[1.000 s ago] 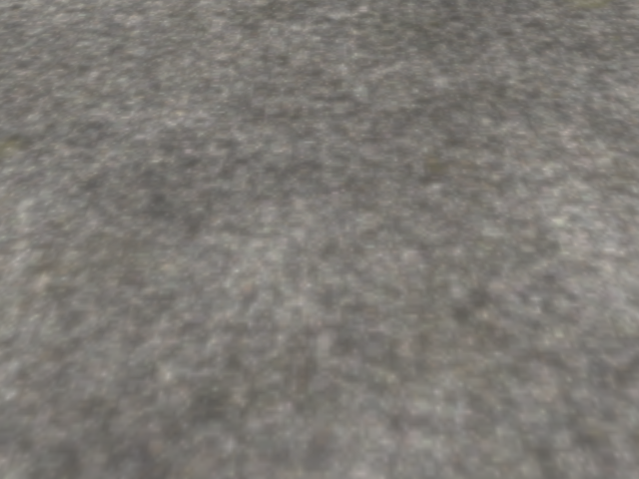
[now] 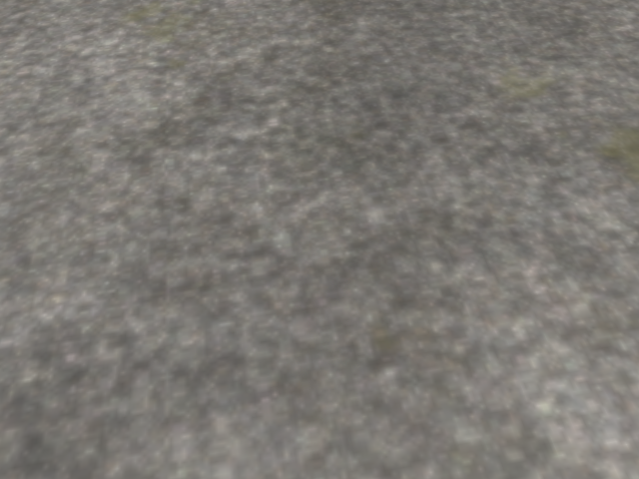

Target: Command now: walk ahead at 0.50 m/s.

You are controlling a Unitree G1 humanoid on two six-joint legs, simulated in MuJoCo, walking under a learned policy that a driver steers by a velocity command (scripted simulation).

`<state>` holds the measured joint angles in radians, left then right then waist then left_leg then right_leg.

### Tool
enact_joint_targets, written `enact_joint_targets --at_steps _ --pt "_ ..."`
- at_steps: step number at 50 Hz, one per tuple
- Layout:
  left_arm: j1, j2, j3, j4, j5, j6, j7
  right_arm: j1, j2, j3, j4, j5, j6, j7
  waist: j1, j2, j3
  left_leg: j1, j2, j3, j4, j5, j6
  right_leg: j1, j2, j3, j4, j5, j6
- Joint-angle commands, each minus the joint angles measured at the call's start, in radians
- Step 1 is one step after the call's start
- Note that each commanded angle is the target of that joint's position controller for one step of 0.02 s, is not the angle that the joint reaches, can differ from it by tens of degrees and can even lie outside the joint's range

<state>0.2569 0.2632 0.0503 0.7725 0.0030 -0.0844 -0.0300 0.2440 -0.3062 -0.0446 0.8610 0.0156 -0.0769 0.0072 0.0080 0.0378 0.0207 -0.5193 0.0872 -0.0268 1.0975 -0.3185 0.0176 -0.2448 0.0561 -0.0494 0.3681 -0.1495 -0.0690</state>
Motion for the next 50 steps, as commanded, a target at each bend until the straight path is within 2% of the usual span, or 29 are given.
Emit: enact_joint_targets --at_steps 1,3,7,11,14,15,16,17,18,19,20,21,22,23,25,27,33,36,38,40,42,43,44,45,46,47,48,49,50 --pt "-0.02 0.133 0.034 -0.044 -0.003 -0.027 0.004 0.027 -0.048 -0.014 -0.052 -0.01 0.01 -0.006 -0.03 -0.103 -0.024 -0.118 0.061 -0.034 -0.072 0.095 -0.026 0.072 -0.28 0.248 -0.232 0.186 -0.193" --pt "0.007 0.148 0.038 -0.024 -0.003 -0.023 0.013 -0.045 -0.042 -0.011 -0.074 -0.016 0.009 -0.004 -0.013 -0.088 -0.002 -0.151 0.064 -0.031 -0.191 0.21 -0.038 0.078 -0.267 0.204 -0.249 0.191 -0.184" --pt "0.063 0.17 0.042 0.013 -0.012 -0.013 0.025 -0.184 -0.021 0.0 -0.108 -0.011 -0.005 0.01 0.036 -0.086 0.026 -0.091 0.021 0.007 -0.438 0.406 -0.034 0.083 -0.23 0.12 -0.254 0.172 -0.142" --pt "0.131 0.185 0.047 0.062 -0.023 0.003 0.029 -0.283 -0.035 0.0 -0.15 0.0 -0.013 0.027 0.063 -0.091 0.047 -0.106 -0.001 0.003 -0.542 0.382 -0.01 0.204 -0.283 0.134 -0.208 0.162 -0.13" --pt "0.127 0.198 0.054 0.08 -0.025 0.02 0.036 -0.265 -0.064 -0.008 -0.159 -0.001 -0.02 0.039 0.032 -0.111 0.028 -0.056 -0.021 0.012 -0.587 0.273 0.029 0.291 -0.319 0.148 -0.133 0.267 -0.103" --pt "0.11 0.204 0.055 0.08 -0.026 0.025 0.038 -0.21 -0.081 -0.018 -0.146 -0.002 -0.022 0.038 -0.004 -0.12 -0.005 0.034 -0.046 0.038 -0.605 0.248 0.046 0.297 -0.307 0.134 -0.065 0.398 -0.088" --pt "0.1 0.192 0.049 0.079 -0.023 0.031 0.041 -0.084 -0.115 -0.039 -0.106 -0.005 -0.022 0.033 -0.067 -0.108 -0.082 0.21 -0.077 0.067 -0.623 0.252 0.071 0.272 -0.26 0.096 0.082 0.526 -0.064" --pt "0.108 0.152 0.031 0.063 -0.008 0.033 0.044 0.089 -0.177 -0.062 -0.064 -0.012 -0.021 0.023 -0.13 -0.054 -0.218 0.491 0.017 -0.028 -0.579 0.297 0.121 0.129 -0.207 0.051 0.331 0.412 -0.029" --pt "0.222 0.046 -0.003 0.039 -0.001 0.013 0.036 0.189 -0.282 -0.088 -0.047 -0.024 -0.011 0.017 -0.099 0.185 -0.355 0.876 0.263 -0.475 -0.634 0.157 0.283 -0.286 -0.04 0.006 0.726 -0.021 0.052" --pt "0.202 0.082 0.002 0.056 -0.012 -0.01 0.031 0.209 -0.205 -0.067 -0.042 -0.007 -0.007 0.021 -0.124 0.213 -0.409 0.92 0.304 -0.712 -0.777 0.013 0.319 -0.437 -0.009 0.146 0.874 -0.436 0.052" --pt "0.116 0.162 0.024 0.034 -0.04 -0.023 0.024 0.136 -0.156 -0.05 -0.052 -0.003 -0.009 0.02 -0.117 0.138 -0.249 0.802 0.273 -0.581 -0.796 -0.051 0.265 -0.531 -0.071 0.163 0.934 -0.388 0.036" --pt "0.049 0.162 0.023 0.018 -0.044 -0.028 0.025 0.064 -0.128 -0.041 -0.069 -0.007 -0.009 0.018 -0.093 0.074 -0.155 0.659 0.234 -0.453 -0.815 -0.013 0.231 -0.527 -0.126 0.133 0.898 -0.293 0.027" --pt "0.014 0.152 0.026 0.012 -0.03 -0.024 0.03 0.005 -0.098 -0.033 -0.075 -0.015 -0.01 0.021 -0.065 0.033 -0.08 0.522 0.195 -0.362 -0.85 0.062 0.216 -0.491 -0.16 0.116 0.832 -0.221 0.03" --pt "0.022 0.143 0.031 0.017 -0.02 -0.013 0.034 -0.029 -0.069 -0.024 -0.08 -0.025 -0.015 0.023 -0.031 0.05 -0.051 0.429 0.16 -0.295 -0.882 0.135 0.2 -0.427 -0.189 0.123 0.779 -0.168 0.032" --pt "0.06 0.102 0.026 0.031 -0.015 0.009 0.036 -0.039 -0.07 -0.026 -0.073 -0.024 -0.025 0.025 0.001 0.064 -0.048 0.348 0.138 -0.226 -0.932 0.223 0.21 -0.354 -0.199 0.115 0.735 -0.12 0.047" --pt "0.026 0.092 0.025 0.018 -0.009 0.019 0.04 -0.02 -0.095 -0.033 -0.056 -0.021 -0.032 0.019 0.005 0.042 -0.026 0.333 0.135 -0.171 -0.964 0.297 0.224 -0.387 -0.205 0.11 0.666 -0.05 0.066" --pt "-0.174 0.056 0.011 -0.033 -0.009 0.005 0.026 0.067 -0.123 -0.038 -0.009 -0.008 -0.019 -0.005 -0.055 0.02 0.021 0.38 0.091 -0.044 -0.987 0.347 0.182 -0.397 -0.172 0.072 0.311 0.242 0.081" --pt "-0.265 0.055 0.005 -0.062 -0.017 -0.002 0.011 0.129 -0.133 -0.041 0.024 -0.001 -0.008 -0.008 -0.089 0.015 0.047 0.452 0.117 -0.044 -0.97 0.325 0.182 -0.398 -0.15 0.059 0.215 0.256 0.074" --pt "-0.299 0.057 0.004 -0.079 -0.012 -0.01 -0.002 0.141 -0.128 -0.04 0.04 -0.004 0.008 -0.013 -0.089 0.016 0.059 0.51 0.13 -0.035 -0.904 0.47 0.167 -0.389 -0.127 0.055 0.156 0.227 0.057" --pt "-0.264 0.08 0.012 -0.075 -0.004 -0.018 -0.012 0.13 -0.137 -0.043 0.047 -0.005 0.022 -0.019 -0.057 0.044 0.017 0.559 0.14 -0.037 -0.813 0.624 0.135 -0.316 -0.102 0.055 0.121 0.184 0.03" --pt "-0.089 0.131 0.037 -0.016 0.008 -0.023 -0.008 0.084 -0.141 -0.043 0.037 -0.002 0.031 -0.024 0.038 0.046 -0.091 0.554 0.086 -0.012 -0.621 0.812 0.088 -0.074 -0.052 0.019 0.064 0.247 -0.011" --pt "0.016 0.192 0.053 0.012 0.022 -0.025 0.0 0.104 -0.112 -0.031 0.025 -0.014 0.028 -0.026 0.07 -0.014 -0.199 0.451 0.024 0.023 -0.438 0.672 0.042 0.157 -0.139 0.079 0.1 0.571 -0.05" --pt "0.093 0.254 0.06 0.023 0.043 -0.013 0.011 0.23 -0.014 0.002 0.024 -0.036 0.014 -0.017 0.038 -0.222 -0.36 0.102 -0.095 0.05 -0.072 0.137 -0.029 0.565 -0.405 0.38 0.183 0.895 -0.212" --pt "0.124 0.19 0.043 0.035 0.018 0.002 0.008 0.293 -0.013 0.007 0.064 -0.02 0.006 -0.008 0.049 -0.281 -0.499 0.003 -0.153 -0.063 0.119 -0.39 -0.052 0.636 -0.499 0.56 0.139 0.905 -0.304" --pt "0.079 0.167 0.035 0.028 0.0 0.013 0.005 0.225 -0.112 -0.021 0.056 0.008 0.009 -0.006 0.062 -0.187 -0.414 -0.036 -0.104 -0.108 0.181 -0.373 -0.047 0.509 -0.447 0.476 0.091 0.727 -0.264" --pt "-0.015 0.145 0.027 0.016 -0.002 0.018 0.009 0.131 -0.111 -0.023 0.029 0.02 0.018 -0.012 0.041 -0.144 -0.272 -0.084 -0.061 -0.064 0.153 -0.313 -0.046 0.366 -0.398 0.382 0.047 0.593 -0.221" --pt "-0.09 0.11 0.014 0.011 0.002 0.018 0.009 0.086 -0.094 -0.024 0.025 0.007 0.034 -0.023 0.014 -0.094 -0.175 -0.068 -0.024 -0.043 0.084 -0.252 -0.055 0.21 -0.353 0.313 -0.003 0.508 -0.195" --pt "-0.144 0.083 0.006 0.01 0.01 0.017 0.011 0.089 -0.081 -0.027 0.027 -0.005 0.055 -0.034 -0.024 -0.108 -0.137 0.018 0.009 -0.049 0.002 -0.196 -0.059 0.076 -0.324 0.265 -0.045 0.433 -0.17" --pt "-0.176 0.084 0.008 0.016 0.023 0.017 0.009 0.111 -0.056 -0.024 0.035 -0.01 0.072 -0.04 -0.049 -0.14 -0.12 0.111 0.007 -0.033 -0.059 -0.149 -0.066 -0.028 -0.296 0.225 -0.082 0.394 -0.161"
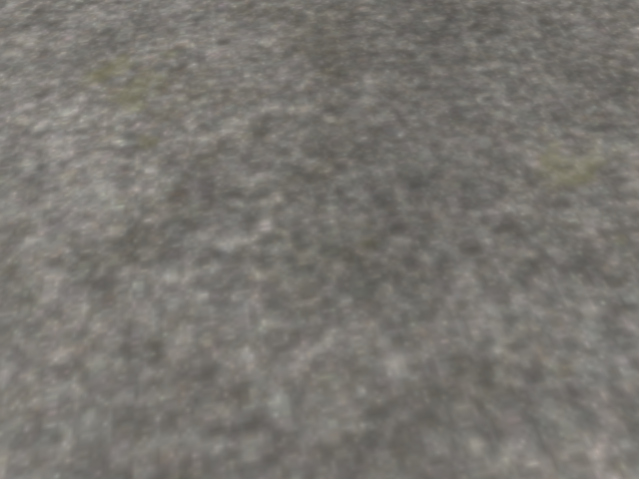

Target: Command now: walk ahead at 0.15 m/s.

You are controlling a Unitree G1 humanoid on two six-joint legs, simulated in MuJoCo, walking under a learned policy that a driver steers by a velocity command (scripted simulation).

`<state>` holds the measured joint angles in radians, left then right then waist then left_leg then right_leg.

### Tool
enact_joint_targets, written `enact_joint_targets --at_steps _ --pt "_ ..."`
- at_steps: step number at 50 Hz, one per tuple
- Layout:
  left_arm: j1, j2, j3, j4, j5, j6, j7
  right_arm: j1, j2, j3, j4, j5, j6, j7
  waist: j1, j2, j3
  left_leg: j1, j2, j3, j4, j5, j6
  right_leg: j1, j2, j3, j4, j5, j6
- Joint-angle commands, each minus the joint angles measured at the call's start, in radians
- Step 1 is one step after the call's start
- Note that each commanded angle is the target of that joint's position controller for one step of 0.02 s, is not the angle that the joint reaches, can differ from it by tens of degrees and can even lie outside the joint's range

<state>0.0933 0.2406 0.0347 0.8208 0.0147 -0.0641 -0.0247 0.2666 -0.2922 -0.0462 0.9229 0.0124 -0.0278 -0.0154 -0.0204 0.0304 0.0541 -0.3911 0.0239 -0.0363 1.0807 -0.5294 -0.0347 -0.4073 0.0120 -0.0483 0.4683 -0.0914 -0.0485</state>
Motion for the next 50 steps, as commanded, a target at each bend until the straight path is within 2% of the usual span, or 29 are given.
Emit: enact_joint_targets --at_steps 1,2,4,7,9,10,11,12,13,14,18,25,37,50 --pt "-0.034 0.109 0.024 -0.026 0.019 -0.004 0.004 0.108 -0.046 -0.018 -0.02 -0.011 0.033 -0.023 -0.037 -0.151 -0.151 0.045 0.064 -0.009 -0.11 0.086 -0.019 0.078 -0.234 0.187 -0.2 0.331 -0.183" --pt "-0.046 0.11 0.024 -0.019 0.022 -0.006 0.006 0.113 -0.032 -0.015 -0.017 -0.014 0.038 -0.028 -0.044 -0.16 -0.156 0.088 0.06 0.0 -0.181 0.105 -0.021 0.052 -0.223 0.159 -0.206 0.338 -0.187" --pt "-0.038 0.12 0.027 0.001 0.017 -0.003 0.012 0.084 -0.032 -0.012 -0.02 -0.018 0.042 -0.031 -0.03 -0.159 -0.183 0.139 0.057 0.006 -0.303 0.2 -0.016 0.063 -0.22 0.145 -0.213 0.273 -0.186" --pt "-0.039 0.127 0.024 0.027 0.003 0.014 0.022 0.044 -0.047 -0.018 -0.018 -0.021 0.051 -0.026 -0.024 -0.14 -0.162 0.214 0.045 0.022 -0.442 0.328 0.001 0.038 -0.211 0.156 -0.231 -0.063 -0.155" --pt "-0.032 0.098 0.011 0.046 -0.005 0.024 0.024 0.021 -0.047 -0.02 -0.018 -0.036 0.05 -0.023 -0.03 -0.118 -0.108 0.273 0.037 0.03 -0.566 0.383 0.025 -0.006 -0.167 0.155 -0.225 -0.312 -0.093" --pt "0.001 0.077 0.003 0.065 -0.002 0.026 0.024 0.005 -0.064 -0.021 -0.029 -0.043 0.048 -0.025 -0.022 -0.087 -0.072 0.278 0.076 -0.016 -0.641 0.421 0.043 -0.016 -0.138 0.15 -0.207 -0.386 -0.046" --pt "0.04 0.081 0.005 0.074 0.006 0.027 0.024 -0.015 -0.12 -0.029 -0.041 -0.037 0.045 -0.03 0.021 -0.005 -0.04 0.248 0.127 -0.061 -0.669 0.445 0.066 -0.014 -0.08 0.115 -0.152 -0.388 -0.006" --pt "0.073 0.067 0.005 0.079 0.003 0.035 0.031 -0.047 -0.135 -0.037 -0.021 -0.024 0.041 -0.027 0.06 0.123 -0.026 0.114 0.105 -0.058 -0.696 0.221 0.083 0.08 -0.029 0.047 -0.129 -0.295 0.02" --pt "0.05 0.089 0.007 0.087 0.005 0.041 0.038 -0.064 -0.081 -0.027 -0.022 -0.024 0.032 -0.022 0.041 0.107 -0.009 0.045 0.083 -0.052 -0.732 0.138 0.071 0.157 -0.028 0.038 -0.09 -0.223 0.031" --pt "0.045 0.092 0.01 0.09 0.001 0.046 0.043 -0.071 -0.054 -0.018 -0.013 -0.03 0.023 -0.019 0.044 0.101 -0.014 0.031 0.079 -0.046 -0.743 0.152 0.053 0.19 -0.032 0.037 -0.074 -0.177 0.026" --pt "0.057 0.091 0.012 0.125 -0.002 0.051 0.047 -0.053 -0.057 -0.017 0.015 -0.019 0.0 -0.017 0.029 0.037 -0.065 0.142 0.058 -0.016 -0.678 0.405 0.037 0.204 -0.048 0.048 -0.062 -0.044 0.012" --pt "0.049 0.092 0.015 0.173 -0.012 0.059 0.049 -0.056 -0.055 -0.014 0.051 -0.014 0.009 -0.021 0.019 -0.018 -0.09 0.203 0.045 0.002 -0.647 0.546 0.052 0.237 -0.052 0.042 -0.04 0.079 0.021" --pt "0.057 0.103 0.017 0.235 -0.014 0.071 0.062 -0.072 -0.04 -0.011 0.1 -0.015 0.023 -0.022 0.024 -0.025 -0.063 0.21 0.027 0.022 -0.666 0.525 0.05 0.253 -0.057 0.042 -0.045 0.077 0.029" --pt "0.075 0.087 0.013 0.275 -0.012 0.071 0.066 -0.055 -0.028 -0.004 0.142 -0.016 0.027 -0.028 0.024 -0.025 -0.03 0.189 0.015 0.032 -0.69 0.419 0.043 0.234 -0.054 0.04 -0.069 -0.009 0.032"
Over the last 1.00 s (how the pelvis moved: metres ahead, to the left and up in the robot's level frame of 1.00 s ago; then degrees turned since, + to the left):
0.52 0.02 -0.01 1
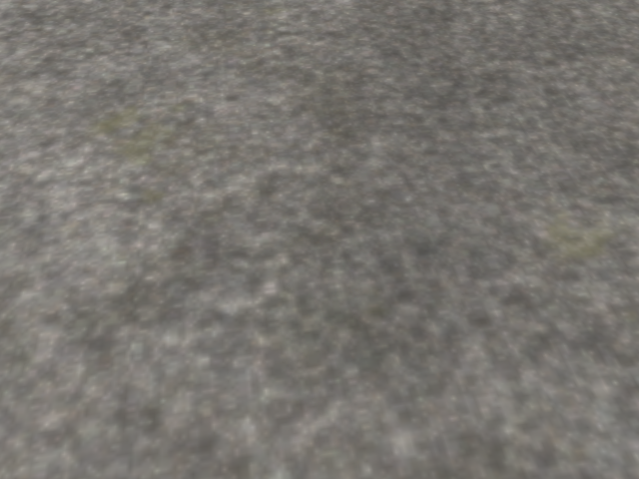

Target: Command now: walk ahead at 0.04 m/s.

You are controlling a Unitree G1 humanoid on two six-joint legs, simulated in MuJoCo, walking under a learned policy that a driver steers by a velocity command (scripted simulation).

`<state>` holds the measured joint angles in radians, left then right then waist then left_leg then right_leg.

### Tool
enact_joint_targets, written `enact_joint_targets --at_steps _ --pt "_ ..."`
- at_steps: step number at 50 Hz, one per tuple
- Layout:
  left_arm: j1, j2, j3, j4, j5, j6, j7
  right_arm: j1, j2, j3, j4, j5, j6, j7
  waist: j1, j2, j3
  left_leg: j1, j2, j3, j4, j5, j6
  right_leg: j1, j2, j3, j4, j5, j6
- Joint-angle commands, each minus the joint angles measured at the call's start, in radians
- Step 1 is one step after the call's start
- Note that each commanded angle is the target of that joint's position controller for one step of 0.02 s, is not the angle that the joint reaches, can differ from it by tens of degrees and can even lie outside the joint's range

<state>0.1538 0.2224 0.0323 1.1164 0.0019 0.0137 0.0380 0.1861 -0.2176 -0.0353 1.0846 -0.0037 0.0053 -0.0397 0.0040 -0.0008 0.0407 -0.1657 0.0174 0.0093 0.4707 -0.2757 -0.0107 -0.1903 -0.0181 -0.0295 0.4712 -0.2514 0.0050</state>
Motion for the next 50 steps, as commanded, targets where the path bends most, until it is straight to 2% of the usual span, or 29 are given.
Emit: enact_joint_targets --at_steps 1,3,5,8,10,11,13,14,15,16,17,18,20,23,26,28,30,33,34,35,36,37,38,39,40,42,44,47,50 --pt "0.036 0.096 0.014 -0.009 0.0 -0.005 0.004 0.047 -0.094 -0.013 -0.007 0.0 -0.005 -0.005 0.0 0.006 -0.037 -0.03 0.011 -0.002 -0.083 0.063 0.022 0.023 -0.013 0.011 -0.075 0.046 -0.024" --pt "0.045 0.118 0.024 -0.008 -0.013 -0.002 0.008 0.053 -0.113 -0.022 -0.008 0.012 -0.002 -0.009 0.001 0.0 0.011 -0.097 -0.012 0.009 -0.057 -0.273 0.049 -0.039 0.003 0.007 -0.059 -0.303 -0.051" --pt "0.05 0.122 0.028 -0.021 -0.017 -0.016 0.008 0.048 -0.111 -0.023 -0.025 0.016 -0.016 -0.011 0.003 -0.013 0.091 -0.186 0.003 -0.018 -0.044 -0.422 0.075 -0.114 -0.029 0.062 -0.076 -0.475 -0.085" --pt "0.128 0.128 0.035 -0.012 -0.028 -0.053 -0.004 0.049 -0.076 -0.019 -0.039 0.022 -0.057 0.004 0.025 -0.054 0.094 -0.26 0.01 -0.02 0.048 -0.343 0.083 -0.063 -0.11 0.192 -0.108 -0.495 -0.142" --pt "0.186 0.163 0.047 -0.003 -0.033 -0.067 -0.013 0.032 -0.041 -0.013 -0.06 0.026 -0.078 0.018 0.033 -0.142 0.072 -0.3 -0.019 0.04 0.18 -0.221 0.077 -0.006 -0.224 0.374 -0.207 -0.548 -0.209" --pt "0.185 0.173 0.05 -0.007 -0.032 -0.071 -0.015 0.031 -0.036 -0.012 -0.065 0.03 -0.085 0.024 0.023 -0.167 0.072 -0.277 -0.019 0.045 0.216 -0.18 0.088 -0.026 -0.269 0.444 -0.249 -0.548 -0.234" --pt "0.107 0.173 0.049 -0.044 -0.033 -0.076 -0.019 0.096 -0.031 -0.013 -0.047 0.032 -0.094 0.03 -0.035 -0.156 0.085 -0.129 -0.015 0.038 0.133 -0.174 0.126 -0.151 -0.253 0.406 -0.234 -0.487 -0.216" --pt "0.02 0.163 0.045 -0.077 -0.039 -0.076 -0.022 0.192 -0.035 -0.016 -0.012 0.033 -0.097 0.03 -0.091 -0.129 0.093 0.027 -0.01 0.022 0.015 -0.143 0.141 -0.261 -0.193 0.305 -0.166 -0.403 -0.175" --pt "-0.068 0.116 0.032 -0.119 -0.042 -0.083 -0.025 0.314 -0.098 -0.035 0.028 0.031 -0.102 0.026 -0.142 0.0 0.088 0.151 0.077 -0.134 -0.086 -0.166 0.171 -0.385 -0.09 0.137 0.031 -0.247 -0.103" --pt "-0.097 0.063 0.022 -0.161 -0.032 -0.108 -0.028 0.446 -0.218 -0.069 0.068 0.037 -0.108 0.032 -0.16 0.282 0.048 0.341 0.258 -0.464 -0.219 -0.094 0.253 -0.565 0.044 -0.055 0.39 -0.139 -0.028" --pt "-0.103 0.09 0.028 -0.167 -0.027 -0.127 -0.029 0.471 -0.19 -0.056 0.061 0.018 -0.117 0.04 -0.158 0.261 0.035 0.416 0.359 -0.633 -0.237 0.064 0.302 -0.714 0.042 0.021 0.607 -0.295 -0.03" --pt "-0.069 0.091 0.03 -0.155 -0.038 -0.137 -0.041 0.429 -0.134 -0.039 0.047 0.006 -0.125 0.04 -0.112 0.156 0.04 0.436 0.354 -0.565 -0.199 0.163 0.287 -0.777 -0.007 0.074 0.737 -0.266 -0.055" --pt "-0.066 0.083 0.03 -0.155 -0.047 -0.144 -0.054 0.358 -0.111 -0.026 0.02 0.01 -0.123 0.049 -0.071 0.074 0.046 0.432 0.318 -0.408 -0.21 0.291 0.247 -0.843 -0.061 0.064 0.776 -0.136 -0.082" --pt "-0.103 0.055 0.03 -0.176 -0.035 -0.134 -0.068 0.335 -0.055 0.0 0.003 0.003 -0.097 0.038 -0.048 0.083 0.057 0.311 0.241 -0.222 -0.278 0.393 0.195 -0.736 -0.09 0.019 0.622 -0.011 -0.064" --pt "-0.236 0.007 0.007 -0.233 -0.026 -0.118 -0.075 0.285 -0.105 -0.004 -0.035 -0.003 -0.092 0.016 -0.055 0.085 0.102 0.068 0.158 -0.086 -0.358 0.341 0.176 -0.496 -0.035 -0.045 0.3 0.181 -0.031" --pt "-0.293 0.025 0.005 -0.264 -0.029 -0.109 -0.078 0.327 -0.148 -0.018 -0.024 0.007 -0.1 0.01 -0.06 0.116 0.112 0.035 0.18 -0.079 -0.411 0.326 0.182 -0.385 -0.008 -0.061 0.193 0.241 -0.035" --pt "-0.313 0.06 0.011 -0.287 -0.035 -0.106 -0.08 0.338 -0.149 -0.026 -0.013 0.022 -0.104 0.009 -0.044 0.118 0.123 0.109 0.209 -0.066 -0.398 0.374 0.171 -0.373 -0.008 -0.04 0.113 0.261 -0.062" --pt "-0.187 0.132 0.046 -0.27 -0.034 -0.109 -0.081 0.313 -0.17 -0.04 -0.017 0.015 -0.09 0.01 0.046 0.15 0.0 0.244 0.235 -0.029 -0.188 0.842 0.13 -0.197 0.045 -0.056 0.092 0.21 -0.115" --pt "-0.032 0.167 0.069 -0.223 -0.037 -0.105 -0.076 0.299 -0.164 -0.039 -0.024 0.01 -0.078 0.01 0.121 0.152 -0.092 0.22 0.206 0.0 -0.007 0.959 0.108 -0.012 0.074 -0.072 0.096 0.192 -0.141" --pt "0.13 0.206 0.089 -0.179 -0.037 -0.098 -0.068 0.283 -0.155 -0.033 -0.04 0.002 -0.074 0.013 0.192 0.136 -0.183 0.051 0.171 0.011 0.229 0.839 0.078 0.252 0.006 0.003 0.113 0.177 -0.175" --pt "0.27 0.293 0.108 -0.155 -0.008 -0.092 -0.061 0.39 -0.033 -0.003 -0.06 -0.001 -0.085 0.026 0.147 -0.105 -0.358 -0.32 0.013 0.024 0.652 0.34 0.02 0.619 -0.273 0.461 0.052 -0.05 -0.322" --pt "0.271 0.251 0.087 -0.143 -0.009 -0.09 -0.066 0.384 0.002 0.009 -0.048 0.017 -0.116 0.037 0.135 -0.229 -0.456 -0.439 -0.078 -0.116 0.891 -0.258 0.025 0.629 -0.382 0.831 -0.182 -0.192 -0.374" --pt "0.163 0.197 0.068 -0.154 -0.02 -0.101 -0.071 0.281 -0.08 -0.016 -0.088 0.048 -0.137 0.041 0.115 -0.19 -0.278 -0.548 -0.015 -0.146 0.974 -0.228 0.05 0.485 -0.341 0.732 -0.224 -0.24 -0.319" --pt "0.066 0.151 0.053 -0.177 -0.02 -0.109 -0.072 0.194 -0.115 -0.023 -0.117 0.059 -0.147 0.037 0.084 -0.109 -0.155 -0.554 0.042 -0.11 0.952 -0.143 0.071 0.304 -0.31 0.566 -0.24 -0.173 -0.281" --pt "-0.01 0.12 0.043 -0.186 -0.007 -0.12 -0.077 0.164 -0.113 -0.03 -0.121 0.052 -0.143 0.027 0.04 -0.032 -0.088 -0.501 0.091 -0.095 0.884 -0.061 0.077 0.132 -0.281 0.437 -0.268 -0.068 -0.253" --pt "-0.061 0.073 0.03 -0.176 0.009 -0.134 -0.083 0.219 -0.079 -0.041 -0.106 0.039 -0.104 0.014 -0.03 -0.067 -0.06 -0.368 0.142 -0.108 0.793 -0.005 0.086 -0.044 -0.223 0.27 -0.319 0.011 -0.215" --pt "-0.025 0.086 0.032 -0.15 0.009 -0.138 -0.075 0.216 -0.052 -0.042 -0.112 0.04 -0.076 0.009 -0.042 -0.08 -0.02 -0.366 0.149 -0.107 0.739 0.007 0.081 -0.116 -0.211 0.186 -0.368 0.029 -0.22" --pt "0.029 0.133 0.041 -0.128 0.015 -0.141 -0.048 0.101 -0.084 -0.055 -0.16 0.028 -0.067 0.008 -0.03 -0.051 0.022 -0.509 0.147 -0.137 0.622 0.147 0.056 -0.076 -0.22 0.118 -0.403 0.089 -0.227" --pt "0.064 0.141 0.04 -0.127 0.017 -0.139 -0.031 0.025 -0.082 -0.058 -0.186 0.024 -0.078 0.025 -0.012 -0.032 0.018 -0.559 0.12 -0.132 0.454 0.324 0.049 0.001 -0.204 0.025 -0.394 0.193 -0.199"
Over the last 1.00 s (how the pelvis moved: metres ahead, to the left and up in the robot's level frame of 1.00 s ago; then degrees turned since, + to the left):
0.09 0.03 0.01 0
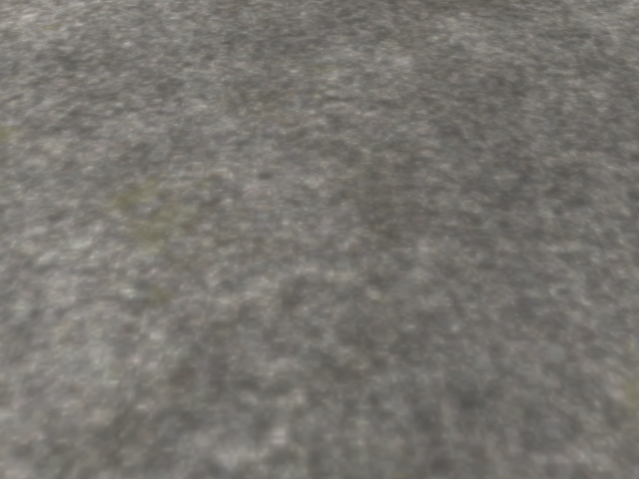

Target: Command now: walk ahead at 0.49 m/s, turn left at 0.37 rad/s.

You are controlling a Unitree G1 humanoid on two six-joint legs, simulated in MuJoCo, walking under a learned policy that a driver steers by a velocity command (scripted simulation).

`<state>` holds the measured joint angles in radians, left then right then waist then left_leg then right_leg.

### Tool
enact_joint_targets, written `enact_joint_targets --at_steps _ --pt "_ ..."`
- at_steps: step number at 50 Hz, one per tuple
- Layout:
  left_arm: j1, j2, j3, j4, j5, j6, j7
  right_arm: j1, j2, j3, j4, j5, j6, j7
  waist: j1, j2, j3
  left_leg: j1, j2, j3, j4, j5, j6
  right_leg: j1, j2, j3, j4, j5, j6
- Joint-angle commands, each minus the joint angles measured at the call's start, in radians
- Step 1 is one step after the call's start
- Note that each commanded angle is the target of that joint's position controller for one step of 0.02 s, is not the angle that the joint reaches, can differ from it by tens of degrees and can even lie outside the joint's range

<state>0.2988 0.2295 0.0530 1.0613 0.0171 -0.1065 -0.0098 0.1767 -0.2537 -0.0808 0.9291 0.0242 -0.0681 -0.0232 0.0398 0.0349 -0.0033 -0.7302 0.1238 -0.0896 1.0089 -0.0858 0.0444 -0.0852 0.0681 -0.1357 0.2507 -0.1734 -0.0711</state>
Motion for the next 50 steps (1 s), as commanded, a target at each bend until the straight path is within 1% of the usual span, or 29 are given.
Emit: enact_joint_targets --at_steps 1,6,9,11,12,13,14,15,16,17,18,19,20,23,25,28,30,33,36,37,38,39,40,41,42,43,44,46,50 --pt "-0.075 0.137 0.018 -0.075 0.0 -0.018 0.022 0.001 -0.042 -0.01 -0.041 -0.005 -0.008 0.016 -0.039 -0.066 0.063 0.018 0.006 -0.007 -0.146 0.179 -0.008 -0.093 -0.282 0.096 -0.175 0.135 -0.112" --pt "0.043 0.16 0.022 -0.052 -0.014 0.004 0.032 -0.18 -0.004 0.017 -0.121 -0.004 -0.01 0.051 0.035 -0.04 0.111 -0.03 -0.011 0.082 -0.34 0.189 0.001 0.094 -0.319 0.013 -0.142 0.212 -0.094" --pt "0.063 0.182 0.031 -0.055 -0.023 0.033 0.034 -0.223 -0.015 0.019 -0.175 -0.001 -0.01 0.076 0.032 -0.058 0.113 -0.04 -0.04 0.135 -0.39 0.043 0.03 0.215 -0.357 -0.019 -0.043 0.392 -0.078" --pt "0.032 0.212 0.04 -0.078 -0.024 0.049 0.04 -0.168 -0.055 0.002 -0.19 0.001 -0.006 0.088 -0.019 -0.112 0.047 0.103 -0.107 0.203 -0.39 -0.065 0.066 0.233 -0.361 -0.055 0.104 0.772 -0.054" --pt "0.016 0.223 0.043 -0.09 -0.022 0.058 0.045 -0.065 -0.093 -0.018 -0.176 0.003 -0.004 0.091 -0.079 -0.133 -0.017 0.244 -0.152 0.226 -0.393 -0.097 0.092 0.216 -0.351 -0.073 0.256 0.923 -0.039" --pt "0.0 0.219 0.04 -0.103 -0.024 0.063 0.048 0.099 -0.156 -0.052 -0.139 0.007 -0.003 0.083 -0.166 -0.119 -0.105 0.489 -0.192 0.214 -0.46 -0.038 0.131 0.123 -0.312 -0.096 0.477 0.901 -0.005" --pt "0.016 0.188 0.026 -0.133 -0.007 0.05 0.046 0.251 -0.261 -0.087 -0.113 0.004 0.008 0.058 -0.209 0.019 -0.222 0.815 -0.019 -0.07 -0.471 -0.039 0.204 -0.148 -0.264 -0.102 0.807 0.547 0.041" --pt "0.077 0.05 -0.015 -0.183 -0.002 0.008 0.025 0.212 -0.316 -0.09 -0.141 0.005 0.004 0.054 -0.1 0.233 -0.324 1.118 0.223 -0.692 -0.64 -0.177 0.412 -0.582 -0.009 0.036 1.172 -0.345 0.103" --pt "-0.031 0.146 0.005 -0.207 -0.041 -0.043 0.006 0.256 -0.236 -0.064 -0.139 -0.012 0.001 0.054 -0.166 0.121 -0.371 1.16 0.22 -0.721 -0.714 -0.17 0.379 -0.693 -0.05 0.241 1.224 -0.358 0.065" --pt "-0.108 0.166 0.01 -0.235 -0.07 -0.063 -0.001 0.223 -0.176 -0.05 -0.14 -0.019 -0.006 0.049 -0.164 0.089 -0.251 1.076 0.18 -0.543 -0.699 -0.09 0.328 -0.751 -0.1 0.236 1.191 -0.289 0.038" --pt "-0.122 0.154 0.009 -0.232 -0.057 -0.068 0.004 0.146 -0.147 -0.041 -0.155 -0.014 -0.013 0.051 -0.112 -0.03 -0.149 0.901 0.132 -0.406 -0.707 0.026 0.292 -0.713 -0.148 0.229 1.082 -0.217 0.033" --pt "-0.125 0.167 0.022 -0.225 -0.033 -0.059 0.012 0.079 -0.114 -0.031 -0.174 -0.015 -0.017 0.05 -0.073 -0.053 -0.109 0.768 0.096 -0.319 -0.72 0.111 0.266 -0.637 -0.181 0.224 0.983 -0.183 0.04" --pt "-0.105 0.167 0.027 -0.224 -0.026 -0.042 0.012 0.04 -0.099 -0.023 -0.192 -0.022 -0.017 0.047 -0.039 -0.046 -0.079 0.67 0.071 -0.279 -0.747 0.154 0.262 -0.571 -0.196 0.226 0.944 -0.166 0.049" --pt "-0.097 0.13 0.026 -0.238 -0.009 -0.004 0.015 0.05 -0.132 -0.028 -0.196 -0.016 -0.021 0.032 -0.01 -0.026 -0.042 0.545 0.05 -0.195 -0.794 0.248 0.268 -0.533 -0.199 0.193 0.795 -0.102 0.099" --pt "-0.17 0.112 0.019 -0.262 -0.003 0.001 0.017 0.081 -0.148 -0.031 -0.186 -0.014 -0.021 0.019 -0.033 -0.008 -0.016 0.512 0.021 -0.132 -0.812 0.262 0.247 -0.539 -0.19 0.172 0.642 0.031 0.121" --pt "-0.271 0.087 0.006 -0.282 -0.009 -0.006 0.008 0.124 -0.146 -0.028 -0.168 -0.011 -0.016 0.013 -0.082 0.026 0.0 0.487 -0.031 -0.055 -0.807 0.177 0.189 -0.462 -0.147 0.145 0.402 0.268 0.114" --pt "-0.327 0.092 0.004 -0.299 -0.02 -0.01 0.001 0.162 -0.15 -0.028 -0.148 -0.012 -0.018 0.016 -0.112 0.044 0.018 0.505 -0.011 -0.077 -0.814 0.084 0.178 -0.442 -0.129 0.141 0.331 0.341 0.103" --pt "-0.376 0.124 0.009 -0.325 -0.024 -0.019 -0.01 0.195 -0.15 -0.027 -0.124 -0.009 -0.015 0.017 -0.123 0.051 0.041 0.636 0.048 -0.128 -0.762 0.085 0.172 -0.504 -0.126 0.162 0.27 0.273 0.067" --pt "-0.337 0.153 0.018 -0.328 -0.024 -0.03 -0.022 0.195 -0.165 -0.032 -0.114 -0.012 -0.001 0.007 -0.087 0.074 0.033 0.744 0.095 -0.16 -0.689 0.223 0.146 -0.481 -0.113 0.156 0.238 0.145 0.022" --pt "-0.272 0.17 0.027 -0.312 -0.023 -0.033 -0.022 0.175 -0.169 -0.032 -0.12 -0.012 0.004 0.005 -0.046 0.079 -0.001 0.751 0.077 -0.143 -0.62 0.373 0.131 -0.386 -0.087 0.128 0.217 0.123 0.002" --pt "-0.142 0.203 0.046 -0.272 -0.018 -0.035 -0.018 0.161 -0.154 -0.024 -0.127 -0.015 0.007 0.006 0.015 0.062 -0.088 0.721 0.022 -0.102 -0.471 0.486 0.108 -0.2 -0.078 0.118 0.215 0.151 -0.029" --pt "0.031 0.254 0.059 -0.245 -0.007 -0.034 -0.014 0.158 -0.118 -0.006 -0.148 -0.028 0.009 0.007 0.081 -0.014 -0.233 0.566 -0.043 -0.053 -0.203 0.313 0.073 0.08 -0.221 0.276 0.248 0.171 -0.093" --pt "0.14 0.325 0.082 -0.207 -0.007 -0.022 -0.018 0.316 -0.03 0.018 -0.147 -0.011 -0.01 0.015 0.033 -0.308 -0.365 0.167 -0.206 0.013 0.172 -0.245 -0.009 0.452 -0.439 0.724 0.17 -0.034 -0.258" --pt "0.143 0.233 0.058 -0.202 -0.034 -0.018 -0.023 0.282 -0.094 0.012 -0.135 0.001 -0.022 0.017 0.063 -0.285 -0.346 0.016 -0.192 -0.079 0.287 -0.485 -0.003 0.468 -0.45 0.893 0.052 -0.249 -0.252" --pt "0.062 0.183 0.042 -0.221 -0.037 -0.014 -0.02 0.177 -0.154 -0.003 -0.163 0.015 -0.03 0.02 0.066 -0.194 -0.182 -0.059 -0.135 -0.07 0.32 -0.408 0.006 0.34 -0.421 0.758 0.034 -0.292 -0.2" --pt "-0.014 0.167 0.034 -0.241 -0.024 -0.008 -0.017 0.104 -0.151 0.0 -0.183 0.008 -0.033 0.017 0.044 -0.101 -0.102 -0.038 -0.081 -0.026 0.285 -0.32 0.01 0.195 -0.384 0.641 0.017 -0.217 -0.171" --pt "-0.059 0.147 0.026 -0.247 -0.015 -0.006 -0.018 0.069 -0.143 -0.003 -0.193 -0.009 -0.033 0.015 0.018 -0.071 -0.035 -0.011 -0.049 -0.01 0.218 -0.265 0.006 0.07 -0.352 0.563 -0.012 -0.115 -0.169" --pt "-0.081 0.126 0.016 -0.245 -0.004 -0.01 -0.02 0.105 -0.116 -0.006 -0.187 -0.015 -0.021 0.014 -0.029 -0.111 -0.024 0.085 -0.01 -0.005 0.136 -0.213 0.001 -0.036 -0.302 0.464 -0.054 0.018 -0.159" --pt "-0.041 0.176 0.029 -0.22 -0.018 -0.013 -0.008 0.053 -0.079 0.004 -0.21 -0.022 -0.008 0.009 -0.032 -0.095 0.0 0.042 0.015 0.028 -0.033 -0.109 -0.038 -0.064 -0.293 0.347 -0.112 0.197 -0.179"
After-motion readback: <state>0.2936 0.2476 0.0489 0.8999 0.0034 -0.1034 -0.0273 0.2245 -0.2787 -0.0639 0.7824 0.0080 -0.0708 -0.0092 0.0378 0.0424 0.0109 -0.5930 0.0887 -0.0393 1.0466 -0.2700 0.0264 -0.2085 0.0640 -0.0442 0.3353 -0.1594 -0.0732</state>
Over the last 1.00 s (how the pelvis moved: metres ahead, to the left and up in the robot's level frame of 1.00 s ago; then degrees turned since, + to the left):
0.40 -0.03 0.01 5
